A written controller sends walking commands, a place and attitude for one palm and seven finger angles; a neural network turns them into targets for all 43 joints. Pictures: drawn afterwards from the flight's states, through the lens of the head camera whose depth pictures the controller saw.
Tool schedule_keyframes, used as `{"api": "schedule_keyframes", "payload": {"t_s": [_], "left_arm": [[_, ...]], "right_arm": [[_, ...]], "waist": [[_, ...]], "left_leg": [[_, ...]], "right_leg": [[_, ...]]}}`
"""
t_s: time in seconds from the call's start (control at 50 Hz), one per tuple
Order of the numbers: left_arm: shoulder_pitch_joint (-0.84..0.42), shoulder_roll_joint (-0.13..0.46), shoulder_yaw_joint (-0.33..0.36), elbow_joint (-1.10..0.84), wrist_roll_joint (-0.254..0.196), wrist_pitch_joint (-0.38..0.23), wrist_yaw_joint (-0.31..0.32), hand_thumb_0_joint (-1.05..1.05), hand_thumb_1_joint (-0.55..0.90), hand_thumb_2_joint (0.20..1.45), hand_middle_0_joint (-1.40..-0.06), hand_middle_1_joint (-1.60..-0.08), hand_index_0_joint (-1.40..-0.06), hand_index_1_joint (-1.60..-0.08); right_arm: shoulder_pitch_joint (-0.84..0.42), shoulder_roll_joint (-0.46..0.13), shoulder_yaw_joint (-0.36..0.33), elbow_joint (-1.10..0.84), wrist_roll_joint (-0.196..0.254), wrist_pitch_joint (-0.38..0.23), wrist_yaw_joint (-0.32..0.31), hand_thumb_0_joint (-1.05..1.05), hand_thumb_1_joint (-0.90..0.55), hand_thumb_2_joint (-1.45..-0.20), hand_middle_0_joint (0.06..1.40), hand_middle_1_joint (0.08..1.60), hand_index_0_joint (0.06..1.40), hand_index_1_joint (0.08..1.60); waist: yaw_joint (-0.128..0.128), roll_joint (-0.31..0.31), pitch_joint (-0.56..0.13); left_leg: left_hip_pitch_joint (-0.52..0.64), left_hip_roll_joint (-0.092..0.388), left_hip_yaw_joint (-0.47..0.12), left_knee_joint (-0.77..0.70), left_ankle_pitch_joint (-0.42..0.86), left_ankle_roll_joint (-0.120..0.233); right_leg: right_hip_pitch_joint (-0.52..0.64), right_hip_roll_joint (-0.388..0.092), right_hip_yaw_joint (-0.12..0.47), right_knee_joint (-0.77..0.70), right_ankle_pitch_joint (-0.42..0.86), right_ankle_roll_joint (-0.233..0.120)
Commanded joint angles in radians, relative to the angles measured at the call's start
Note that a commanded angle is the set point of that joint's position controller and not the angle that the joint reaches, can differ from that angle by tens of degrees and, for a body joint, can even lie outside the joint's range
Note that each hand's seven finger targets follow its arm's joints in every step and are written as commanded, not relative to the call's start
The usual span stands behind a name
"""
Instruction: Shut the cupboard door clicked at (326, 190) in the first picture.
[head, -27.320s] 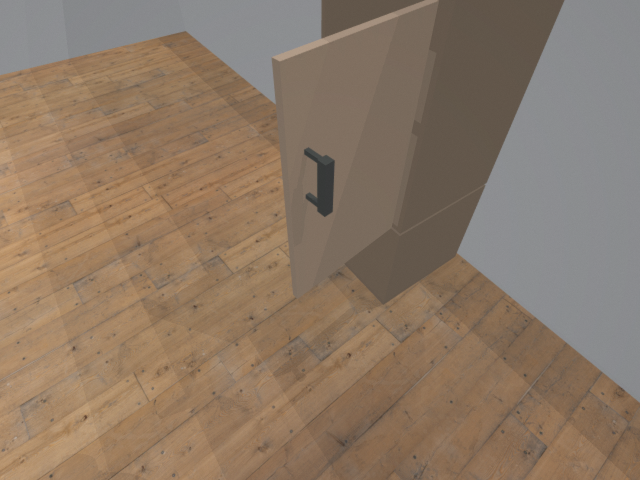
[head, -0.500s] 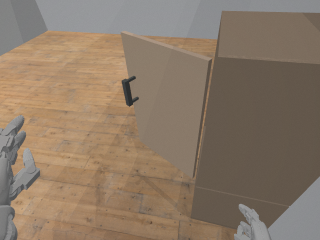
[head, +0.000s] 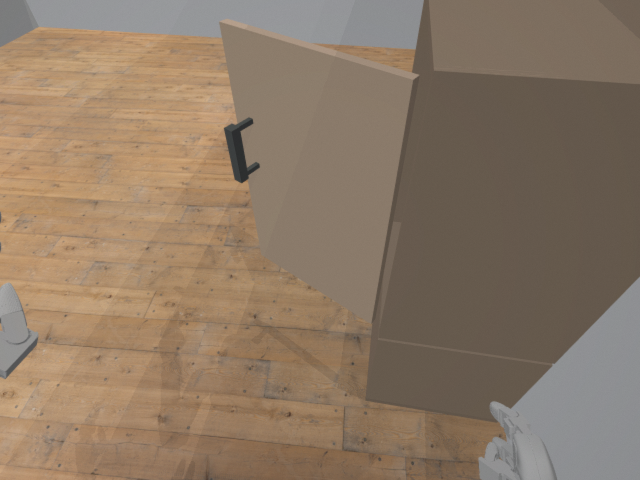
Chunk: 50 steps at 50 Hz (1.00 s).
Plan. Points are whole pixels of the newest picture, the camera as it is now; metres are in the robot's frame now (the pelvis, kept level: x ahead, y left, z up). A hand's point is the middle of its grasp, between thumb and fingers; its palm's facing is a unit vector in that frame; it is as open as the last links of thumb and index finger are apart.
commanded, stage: step back with the hand held close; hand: left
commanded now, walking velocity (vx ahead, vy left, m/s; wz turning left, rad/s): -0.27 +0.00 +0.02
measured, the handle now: (244, 150) +0.69 +0.20 +0.04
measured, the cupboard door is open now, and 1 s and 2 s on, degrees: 62 62 62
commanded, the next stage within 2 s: stop stepping back and stand still in 1.12 s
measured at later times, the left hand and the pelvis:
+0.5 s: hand out of the picture +0.15 +0.27 +0.18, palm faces +0.51 -0.72 -0.48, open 7.4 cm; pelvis -0.04 -0.01 -0.01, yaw +3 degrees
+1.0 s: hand out of the picture +0.07 +0.29 +0.19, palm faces +0.60 -0.67 -0.44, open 7.4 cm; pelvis -0.09 -0.02 +0.00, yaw +6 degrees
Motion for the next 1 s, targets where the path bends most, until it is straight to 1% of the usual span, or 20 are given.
{"api": "schedule_keyframes", "payload": {"t_s": [0.0, 0.1, 0.24, 0.32, 0.38, 0.42, 0.48, 0.5, 0.56, 0.62, 0.66, 0.7, 0.74, 0.78, 0.82, 0.84, 0.86, 0.88, 0.92, 0.98], "left_arm": [[-0.052, 0.170, 0.135, -0.185, 0.019, -0.074, 0.024, 0.000, 0.900, 0.900, -0.200, -0.300, -0.200, -0.300], [-0.108, 0.170, 0.136, -0.190, 0.045, -0.096, 0.028, 0.000, 0.900, 0.900, -0.200, -0.300, -0.200, -0.300], [-0.111, 0.178, 0.134, -0.242, 0.045, -0.124, 0.039, 0.000, 0.900, 0.900, -0.200, -0.300, -0.200, -0.300], [-0.073, 0.185, 0.154, -0.247, 0.045, -0.140, 0.047, 0.000, 0.900, 0.900, -0.200, -0.300, -0.200, -0.300], [-0.076, 0.172, 0.157, -0.242, 0.055, -0.151, 0.046, 0.000, 0.900, 0.900, -0.200, -0.300, -0.200, -0.300], [-0.082, 0.173, 0.167, -0.232, 0.060, -0.153, 0.041, 0.000, 0.900, 0.900, -0.200, -0.300, -0.200, -0.300], [-0.062, 0.169, 0.168, -0.223, 0.052, -0.155, 0.026, 0.000, 0.900, 0.900, -0.200, -0.300, -0.200, -0.300], [-0.058, 0.170, 0.170, -0.222, 0.050, -0.155, 0.023, 0.000, 0.900, 0.900, -0.200, -0.300, -0.200, -0.300], [-0.092, 0.169, 0.163, -0.246, 0.054, -0.153, 0.016, 0.000, 0.900, 0.900, -0.200, -0.300, -0.200, -0.300], [-0.094, 0.177, 0.158, -0.248, 0.053, -0.148, 0.019, 0.000, 0.900, 0.900, -0.200, -0.300, -0.200, -0.300], [-0.097, 0.224, 0.189, -0.275, 0.048, -0.146, 0.029, 0.000, 0.900, 0.900, -0.200, -0.300, -0.200, -0.300], [-0.056, 0.220, 0.171, -0.289, 0.037, -0.146, 0.043, 0.000, 0.900, 0.900, -0.200, -0.300, -0.200, -0.300], [-0.012, 0.232, 0.186, -0.308, 0.031, -0.148, 0.053, 0.000, 0.900, 0.900, -0.200, -0.300, -0.200, -0.300], [0.031, 0.216, 0.191, -0.310, 0.028, -0.155, 0.058, 0.000, 0.900, 0.900, -0.200, -0.300, -0.200, -0.300], [-0.006, 0.196, 0.218, -0.313, 0.042, -0.165, 0.057, 0.000, 0.900, 0.900, -0.200, -0.300, -0.200, -0.300], [-0.023, 0.203, 0.222, -0.311, 0.035, -0.160, 0.051, 0.000, 0.900, 0.900, -0.200, -0.300, -0.200, -0.300], [-0.035, 0.211, 0.217, -0.295, 0.031, -0.154, 0.046, 0.000, 0.900, 0.900, -0.200, -0.300, -0.200, -0.300], [-0.013, 0.173, 0.192, -0.236, 0.024, -0.150, 0.043, 0.000, 0.900, 0.900, -0.200, -0.300, -0.200, -0.300], [-0.037, 0.117, 0.124, -0.229, 0.019, -0.151, 0.034, 0.000, 0.900, 0.900, -0.200, -0.300, -0.200, -0.300], [-0.122, 0.092, 0.035, -0.278, 0.015, -0.164, 0.024, 0.000, 0.900, 0.900, -0.200, -0.300, -0.200, -0.300]], "right_arm": [[-0.093, -0.137, -0.043, -0.164, -0.001, -0.055, -0.020, 0.000, -0.900, -0.900, 0.200, 0.300, 0.200, 0.300], [-0.076, -0.139, -0.041, -0.168, -0.003, -0.074, -0.019, 0.000, -0.900, -0.900, 0.200, 0.300, 0.200, 0.300], [-0.052, -0.137, -0.040, -0.152, -0.010, -0.101, 0.000, 0.000, -0.900, -0.900, 0.200, 0.300, 0.200, 0.300], [-0.053, -0.139, -0.040, -0.143, -0.010, -0.110, -0.001, 0.000, -0.900, -0.900, 0.200, 0.300, 0.200, 0.300], [-0.057, -0.146, -0.040, -0.139, -0.012, -0.122, -0.007, 0.000, -0.900, -0.900, 0.200, 0.300, 0.200, 0.300], [-0.062, -0.146, -0.047, -0.137, -0.018, -0.127, -0.011, 0.000, -0.900, -0.900, 0.200, 0.300, 0.200, 0.300], [-0.060, -0.139, -0.054, -0.132, -0.019, -0.131, -0.009, 0.000, -0.900, -0.900, 0.200, 0.300, 0.200, 0.300], [-0.057, -0.141, -0.056, -0.127, -0.019, -0.131, -0.006, 0.000, -0.900, -0.900, 0.200, 0.300, 0.200, 0.300], [-0.058, -0.138, -0.056, -0.117, -0.021, -0.127, -0.001, 0.000, -0.900, -0.900, 0.200, 0.300, 0.200, 0.300], [-0.056, -0.123, -0.057, -0.123, -0.016, -0.120, 0.007, 0.000, -0.900, -0.900, 0.200, 0.300, 0.200, 0.300], [-0.056, -0.113, -0.060, -0.118, -0.021, -0.107, 0.019, 0.000, -0.900, -0.900, 0.200, 0.300, 0.200, 0.300], [-0.055, -0.082, -0.048, -0.107, -0.019, -0.090, 0.032, 0.000, -0.900, -0.900, 0.200, 0.300, 0.200, 0.300], [-0.055, -0.080, -0.048, -0.106, -0.011, -0.078, 0.031, 0.000, -0.900, -0.900, 0.200, 0.300, 0.200, 0.300], [-0.054, -0.102, -0.048, -0.115, -0.013, -0.081, 0.015, 0.000, -0.900, -0.900, 0.200, 0.300, 0.200, 0.300], [-0.097, -0.134, -0.053, -0.125, -0.017, -0.113, -0.008, 0.000, -0.900, -0.900, 0.200, 0.300, 0.200, 0.300], [-0.099, -0.118, -0.061, -0.112, -0.020, -0.130, -0.014, 0.000, -0.900, -0.900, 0.200, 0.300, 0.200, 0.300], [-0.102, -0.116, -0.070, -0.106, -0.010, -0.145, -0.015, 0.000, -0.900, -0.900, 0.200, 0.300, 0.200, 0.300], [-0.107, -0.120, -0.074, -0.093, -0.009, -0.158, -0.011, 0.000, -0.900, -0.900, 0.200, 0.300, 0.200, 0.300], [-0.084, -0.106, -0.062, -0.062, -0.018, -0.181, 0.001, 0.000, -0.900, -0.900, 0.200, 0.300, 0.200, 0.300], [-0.080, -0.097, -0.042, -0.014, -0.028, -0.217, 0.008, 0.000, -0.900, -0.900, 0.200, 0.300, 0.200, 0.300]], "waist": [[-0.005, 0.036, -0.061], [-0.011, 0.044, -0.025], [-0.017, -0.009, -0.037], [-0.016, 0.026, -0.061], [-0.015, 0.131, -0.047], [-0.008, 0.157, -0.044], [-0.009, 0.055, -0.062], [-0.011, 0.057, -0.081], [-0.013, 0.072, -0.089], [-0.018, -0.045, -0.090], [-0.019, -0.121, -0.101], [-0.029, -0.173, -0.146], [-0.037, -0.135, -0.170], [-0.041, 0.047, -0.137], [-0.024, 0.302, -0.109], [-0.022, 0.280, -0.115], [-0.019, 0.181, -0.121], [-0.011, 0.151, -0.092], [-0.010, 0.176, -0.046], [-0.012, 0.197, -0.087]], "left_leg": [[-0.427, 0.217, -0.225, -0.267, -0.143, 0.007], [-0.566, 0.200, -0.218, -0.247, -0.367, 0.039], [-0.425, 0.141, -0.199, -0.113, -0.321, 0.011], [-0.448, 0.167, -0.219, -0.174, -0.312, 0.017], [-0.608, 0.243, -0.289, -0.307, -0.370, 0.047], [-0.655, 0.284, -0.315, -0.333, -0.323, 0.057], [-0.591, 0.261, -0.291, -0.252, -0.159, 0.041], [-0.564, 0.254, -0.270, -0.228, -0.126, 0.037], [-0.604, 0.222, -0.234, -0.188, -0.242, 0.033], [-0.541, 0.141, -0.184, -0.042, -0.343, 0.002], [-0.389, 0.099, -0.159, 0.088, -0.268, -0.030], [-0.206, 0.079, -0.132, 0.153, -0.146, -0.056], [-0.107, 0.097, -0.129, 0.078, -0.124, -0.048], [-0.163, 0.182, -0.212, -0.129, -0.191, -0.001], [-0.569, 0.404, -0.405, -0.416, -0.459, 0.087], [-0.565, 0.450, -0.411, -0.444, -0.384, 0.092], [-0.505, 0.449, -0.389, -0.417, -0.338, 0.083], [-0.454, 0.434, -0.327, -0.376, -0.300, 0.071], [-0.327, 0.401, -0.279, -0.363, -0.192, 0.053], [-0.004, 0.378, -0.263, -0.333, 0.098, 0.023]], "right_leg": [[0.382, -0.029, 0.120, 0.072, 0.133, -0.007], [0.415, -0.032, 0.160, 0.073, 0.039, -0.009], [0.228, -0.104, 0.256, -0.094, -0.176, -0.054], [0.275, -0.067, 0.200, -0.047, -0.122, -0.037], [0.421, 0.012, 0.116, 0.136, 0.029, -0.005], [0.472, 0.056, 0.087, 0.228, 0.147, 0.009], [0.449, 0.051, 0.124, 0.203, 0.244, 0.001], [0.439, 0.041, 0.146, 0.199, 0.279, -0.004], [0.444, 0.006, 0.212, 0.185, 0.280, -0.019], [0.307, -0.096, 0.374, 0.009, 0.108, -0.061], [0.138, -0.196, 0.483, -0.161, -0.071, -0.115], [0.024, -0.252, 0.443, -0.246, -0.123, -0.138], [-0.033, -0.221, 0.352, -0.229, -0.134, -0.109], [-0.023, -0.080, 0.208, -0.087, -0.143, -0.044], [0.305, 0.110, 0.060, 0.331, -0.057, 0.025], [0.313, 0.123, 0.067, 0.431, -0.119, 0.027], [0.270, 0.136, 0.083, 0.459, -0.172, 0.029], [0.218, 0.128, 0.086, 0.428, -0.220, 0.023], [0.132, 0.103, 0.052, 0.299, -0.260, 0.017], [0.034, 0.086, 0.038, 0.015, -0.273, 0.015]]}}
